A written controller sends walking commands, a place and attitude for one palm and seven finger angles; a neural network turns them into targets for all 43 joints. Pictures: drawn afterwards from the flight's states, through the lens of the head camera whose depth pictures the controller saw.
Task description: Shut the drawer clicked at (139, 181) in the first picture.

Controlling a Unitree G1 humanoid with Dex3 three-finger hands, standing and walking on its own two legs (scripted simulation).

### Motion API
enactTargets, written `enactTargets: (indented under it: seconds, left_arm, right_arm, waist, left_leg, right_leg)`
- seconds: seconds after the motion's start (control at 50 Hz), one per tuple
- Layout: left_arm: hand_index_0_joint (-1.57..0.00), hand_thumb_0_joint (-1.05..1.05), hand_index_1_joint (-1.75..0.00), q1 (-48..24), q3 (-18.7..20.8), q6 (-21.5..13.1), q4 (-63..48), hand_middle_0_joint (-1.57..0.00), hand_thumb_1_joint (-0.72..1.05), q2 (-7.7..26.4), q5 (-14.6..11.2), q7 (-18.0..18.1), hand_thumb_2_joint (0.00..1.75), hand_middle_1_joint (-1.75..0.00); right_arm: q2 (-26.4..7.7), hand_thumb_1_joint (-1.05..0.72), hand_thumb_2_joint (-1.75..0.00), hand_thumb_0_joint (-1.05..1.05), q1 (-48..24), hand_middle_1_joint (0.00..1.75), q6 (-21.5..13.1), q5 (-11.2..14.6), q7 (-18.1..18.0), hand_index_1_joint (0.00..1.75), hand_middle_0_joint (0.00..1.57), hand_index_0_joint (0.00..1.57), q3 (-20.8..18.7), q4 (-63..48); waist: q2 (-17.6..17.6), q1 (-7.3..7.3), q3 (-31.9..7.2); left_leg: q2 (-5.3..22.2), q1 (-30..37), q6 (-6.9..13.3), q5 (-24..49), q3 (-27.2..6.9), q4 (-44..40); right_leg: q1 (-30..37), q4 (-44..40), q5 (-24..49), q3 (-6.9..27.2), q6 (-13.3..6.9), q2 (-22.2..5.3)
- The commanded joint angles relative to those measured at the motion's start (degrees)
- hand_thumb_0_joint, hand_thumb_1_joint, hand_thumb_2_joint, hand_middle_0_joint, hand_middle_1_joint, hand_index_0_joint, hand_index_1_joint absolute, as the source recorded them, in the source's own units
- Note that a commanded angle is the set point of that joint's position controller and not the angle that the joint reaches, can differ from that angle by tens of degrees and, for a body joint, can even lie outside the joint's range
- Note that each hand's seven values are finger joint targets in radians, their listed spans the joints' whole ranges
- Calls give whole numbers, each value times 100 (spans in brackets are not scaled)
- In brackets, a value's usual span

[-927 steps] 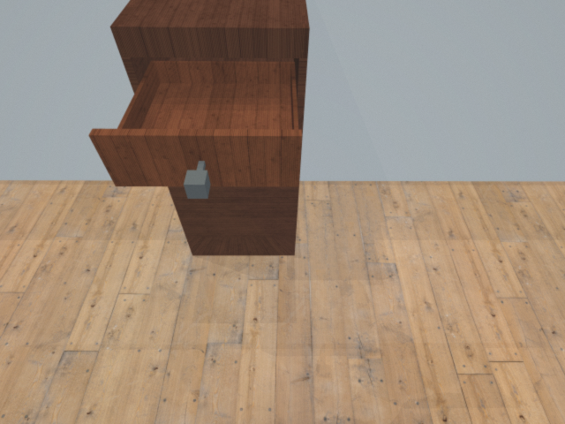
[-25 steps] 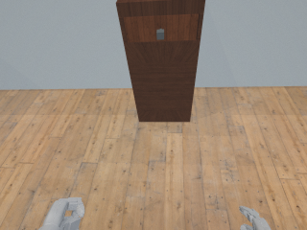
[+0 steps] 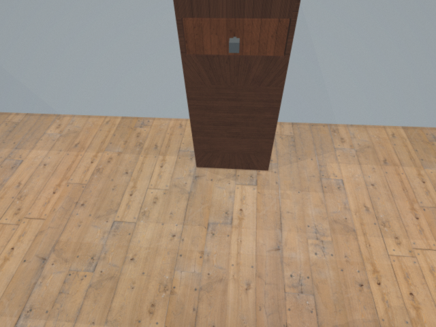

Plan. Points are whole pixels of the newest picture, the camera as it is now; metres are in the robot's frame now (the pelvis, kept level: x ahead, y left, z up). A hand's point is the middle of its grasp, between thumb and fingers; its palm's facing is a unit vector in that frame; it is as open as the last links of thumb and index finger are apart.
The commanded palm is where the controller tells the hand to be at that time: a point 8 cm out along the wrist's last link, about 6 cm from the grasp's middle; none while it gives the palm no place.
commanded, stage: let the arm hang, fingers relaxed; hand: left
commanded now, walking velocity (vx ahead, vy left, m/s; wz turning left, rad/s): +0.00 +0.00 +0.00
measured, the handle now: (234, 43) +1.04 +0.00 +0.02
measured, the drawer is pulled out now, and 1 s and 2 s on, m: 0.00 0.00 0.00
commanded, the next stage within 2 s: look to check the result in 0.40 s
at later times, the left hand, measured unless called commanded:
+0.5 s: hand out of the picture +0.11 +0.23 -0.15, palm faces -0.01 -0.95 -0.32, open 7.4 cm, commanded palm none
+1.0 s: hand out of the picture +0.14 +0.22 -0.14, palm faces -0.02 -0.93 -0.36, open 7.4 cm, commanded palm none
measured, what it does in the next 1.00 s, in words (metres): shifts its weight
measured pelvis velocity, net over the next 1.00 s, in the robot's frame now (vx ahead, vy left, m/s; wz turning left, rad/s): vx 0.05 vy -0.02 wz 0.00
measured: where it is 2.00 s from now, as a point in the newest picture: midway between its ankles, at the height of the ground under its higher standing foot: outside the picture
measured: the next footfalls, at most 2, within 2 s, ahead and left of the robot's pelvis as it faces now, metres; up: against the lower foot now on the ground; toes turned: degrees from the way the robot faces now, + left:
none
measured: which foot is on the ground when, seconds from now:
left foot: down 0.00-1.00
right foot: down 0.00-1.00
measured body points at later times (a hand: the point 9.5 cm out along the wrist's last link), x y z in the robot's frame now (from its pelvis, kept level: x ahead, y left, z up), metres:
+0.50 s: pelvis +0.03 +0.00 +0.01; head +0.05 -0.02 +0.45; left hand +0.11 +0.28 -0.13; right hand +0.10 -0.28 -0.14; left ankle +0.03 +0.10 -0.74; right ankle +0.04 -0.10 -0.74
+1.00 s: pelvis +0.05 -0.02 +0.01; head +0.08 -0.04 +0.46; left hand +0.14 +0.27 -0.12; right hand +0.12 -0.31 -0.14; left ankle +0.03 +0.10 -0.74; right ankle +0.04 -0.10 -0.74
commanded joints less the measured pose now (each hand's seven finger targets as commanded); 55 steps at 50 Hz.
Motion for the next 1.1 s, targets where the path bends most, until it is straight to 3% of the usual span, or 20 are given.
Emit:
enactTargets:
  seconds: [0.0, 0.12, 0.18, 0.38, 0.7, 1.08]
  left_arm:
    - [-20, 0, -30, -270, 195, -165, -239, -20, 90, 952, -29, 45, 90, -30]
    - [-20, 0, -30, -469, 187, -204, -203, -20, 90, 973, -34, 48, 90, -30]
    - [-20, 0, -30, -573, 182, -213, -206, -20, 90, 1005, -30, 46, 90, -30]
    - [-20, 0, -30, -839, 186, -277, -233, -20, 90, 1154, -31, 46, 90, -30]
    - [-20, 0, -30, -940, 174, -303, -208, -20, 90, 1348, -47, 50, 90, -30]
    - [-20, 0, -30, -964, 186, -308, -249, -20, 90, 1409, -55, 75, 90, -30]
  right_arm:
    - [-930, -90, -90, 0, -13, 30, -155, -12, -62, 30, 20, 20, -189, -185]
    - [-1004, -90, -90, 0, -318, 30, -221, -1, -70, 30, 20, 20, -174, -143]
    - [-1055, -90, -90, 0, -446, 30, -224, 3, -65, 30, 20, 20, -172, -135]
    - [-1267, -90, -90, 0, -786, 30, -259, 17, -71, 30, 20, 20, -167, -151]
    - [-1517, -90, -90, 0, -1010, 30, -230, 28, -82, 30, 20, 20, -154, -189]
    - [-1516, -90, -90, 0, -947, 30, -210, 31, -103, 30, 20, 20, -134, -175]
  waist:
    - [-309, 17, -37]
    - [-101, 42, -167]
    - [-156, 38, -124]
    - [-197, -14, -521]
    - [-228, -41, -655]
    - [-267, -37, -626]
  left_leg:
    - [656, -365, 125, -763, -777, -777]
    - [751, -180, 98, -72, -850, -880]
    - [751, -117, 78, 7, -828, -910]
    - [790, 400, 22, 791, -742, -853]
    - [819, 735, -33, 1089, -642, -830]
    - [826, 805, -77, 1143, -531, -827]
  right_leg:
    - [142, -687, -1197, 837, -187, -637]
    - [391, -545, -435, 754, -143, -643]
    - [398, -595, -389, 769, -127, -662]
    - [667, -633, 442, 753, -105, -738]
    - [869, -759, 1066, 775, -102, -792]
    - [1045, -806, 1474, 813, -74, -784]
